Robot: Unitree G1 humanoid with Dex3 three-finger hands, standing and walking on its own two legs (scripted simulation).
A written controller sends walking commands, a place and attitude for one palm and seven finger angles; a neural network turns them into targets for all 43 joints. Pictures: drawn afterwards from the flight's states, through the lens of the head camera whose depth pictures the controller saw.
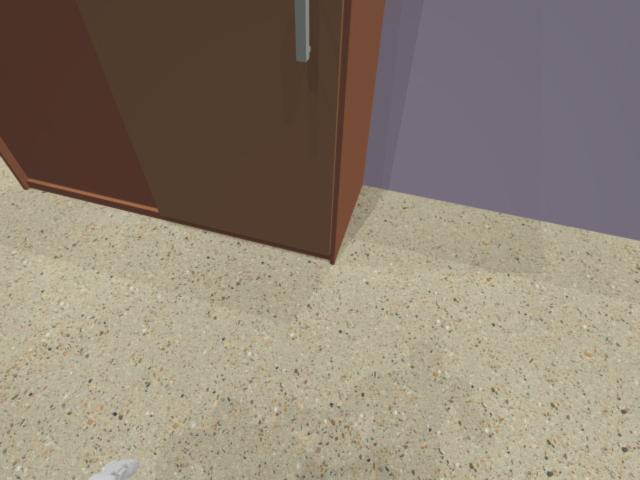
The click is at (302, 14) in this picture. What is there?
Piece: wardrobe's sliding door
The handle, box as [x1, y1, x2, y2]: [295, 0, 310, 61]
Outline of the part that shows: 295,0 296,60 306,61 308,58 308,52 310,50 308,45 308,0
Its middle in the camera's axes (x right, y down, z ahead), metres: -0.04 -0.54 +0.92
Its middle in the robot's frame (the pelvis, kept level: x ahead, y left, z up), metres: +1.06 +0.10 +0.18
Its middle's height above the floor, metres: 0.95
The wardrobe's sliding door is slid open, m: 0.00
